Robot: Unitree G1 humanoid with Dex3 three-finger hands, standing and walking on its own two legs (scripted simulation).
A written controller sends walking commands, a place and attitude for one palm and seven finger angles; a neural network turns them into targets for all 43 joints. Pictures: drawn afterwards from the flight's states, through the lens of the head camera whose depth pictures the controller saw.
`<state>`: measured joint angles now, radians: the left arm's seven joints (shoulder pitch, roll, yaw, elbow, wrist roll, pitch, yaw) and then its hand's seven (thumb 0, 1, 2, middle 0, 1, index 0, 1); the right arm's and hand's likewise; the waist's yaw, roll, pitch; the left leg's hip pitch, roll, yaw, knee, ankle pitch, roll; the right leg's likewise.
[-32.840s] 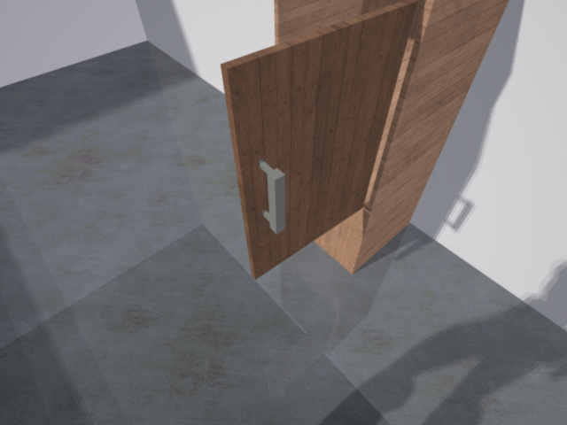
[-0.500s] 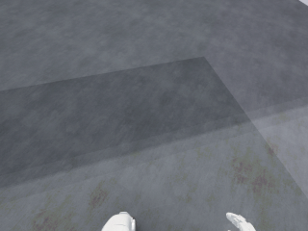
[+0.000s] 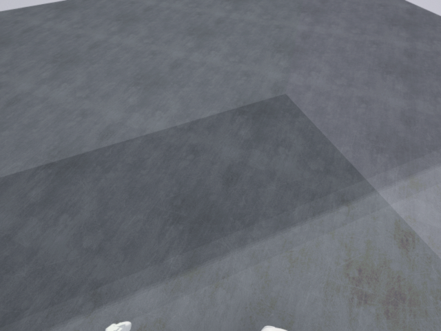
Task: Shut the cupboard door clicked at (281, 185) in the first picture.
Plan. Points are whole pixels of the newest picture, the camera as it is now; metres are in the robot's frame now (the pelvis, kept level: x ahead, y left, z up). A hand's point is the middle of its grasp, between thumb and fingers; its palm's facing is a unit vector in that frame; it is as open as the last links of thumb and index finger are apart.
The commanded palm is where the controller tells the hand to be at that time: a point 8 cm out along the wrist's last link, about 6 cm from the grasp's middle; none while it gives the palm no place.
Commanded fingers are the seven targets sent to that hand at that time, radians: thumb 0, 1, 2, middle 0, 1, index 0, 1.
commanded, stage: turn to face it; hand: left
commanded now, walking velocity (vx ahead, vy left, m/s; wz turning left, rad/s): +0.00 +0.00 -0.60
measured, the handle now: out of the picture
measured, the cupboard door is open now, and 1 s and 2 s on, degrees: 63 63 63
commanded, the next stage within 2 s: none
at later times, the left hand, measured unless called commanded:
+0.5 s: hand (122, 313) +0.17 +0.23 -0.15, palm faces -0.19 -0.96 -0.21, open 7.4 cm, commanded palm none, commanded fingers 0.00 0.90 0.90 -0.20 -0.30 -0.20 -0.30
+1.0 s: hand (174, 274) +0.26 +0.13 -0.15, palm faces -0.55 -0.81 -0.22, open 7.4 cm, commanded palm none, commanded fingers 0.00 0.90 0.90 -0.20 -0.30 -0.20 -0.30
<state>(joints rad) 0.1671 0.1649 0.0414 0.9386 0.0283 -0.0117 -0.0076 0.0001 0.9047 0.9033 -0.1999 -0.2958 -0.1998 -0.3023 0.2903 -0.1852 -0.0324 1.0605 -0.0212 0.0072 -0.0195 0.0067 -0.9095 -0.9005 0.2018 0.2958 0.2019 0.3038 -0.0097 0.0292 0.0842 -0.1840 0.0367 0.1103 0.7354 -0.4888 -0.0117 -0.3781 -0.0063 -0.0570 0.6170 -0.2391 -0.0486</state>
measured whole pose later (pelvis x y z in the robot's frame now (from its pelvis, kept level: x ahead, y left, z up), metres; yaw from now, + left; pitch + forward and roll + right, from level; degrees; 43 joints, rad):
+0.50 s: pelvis +0.05 +0.04 +0.02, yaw -16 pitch +1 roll -1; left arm 0.20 0.25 0.10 0.91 0.03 0.08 -0.03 0.01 0.91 0.90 -0.20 -0.30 -0.20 -0.30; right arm 0.17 -0.19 -0.01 0.88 -0.04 0.01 -0.03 0.00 -0.90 -0.90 0.20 0.30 0.20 0.30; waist 0.03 -0.02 0.06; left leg -0.22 0.07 0.09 0.48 -0.27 0.00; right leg -0.51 0.03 0.00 1.03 -0.44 0.05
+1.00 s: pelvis +0.07 +0.02 +0.01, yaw -34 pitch +1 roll +0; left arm 0.18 0.22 0.05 0.87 0.03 0.06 -0.01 0.00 0.90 0.90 -0.21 -0.30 -0.21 -0.30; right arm 0.18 -0.25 -0.04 0.88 -0.01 0.04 -0.02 0.01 -0.90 -0.90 0.20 0.30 0.20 0.30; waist -0.01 -0.01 0.08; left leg -0.42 0.06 0.04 0.81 -0.40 -0.08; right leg -0.30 0.02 0.07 0.54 -0.26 0.01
